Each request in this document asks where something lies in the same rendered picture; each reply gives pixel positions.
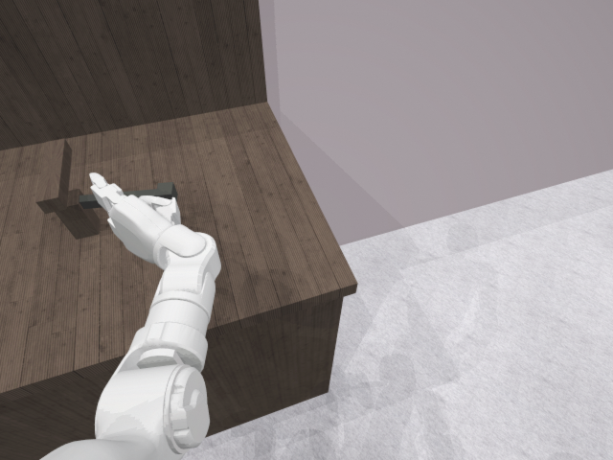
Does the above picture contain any tap lever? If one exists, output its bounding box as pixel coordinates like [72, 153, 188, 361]
[79, 182, 178, 209]

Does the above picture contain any counter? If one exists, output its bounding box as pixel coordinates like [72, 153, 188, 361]
[0, 0, 358, 460]

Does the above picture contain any robot left hand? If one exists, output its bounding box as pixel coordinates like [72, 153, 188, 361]
[89, 172, 181, 264]

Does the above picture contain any left robot upper arm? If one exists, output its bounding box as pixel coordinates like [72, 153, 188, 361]
[39, 364, 210, 460]

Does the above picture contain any left robot forearm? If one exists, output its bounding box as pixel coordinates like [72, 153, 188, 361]
[95, 224, 221, 439]

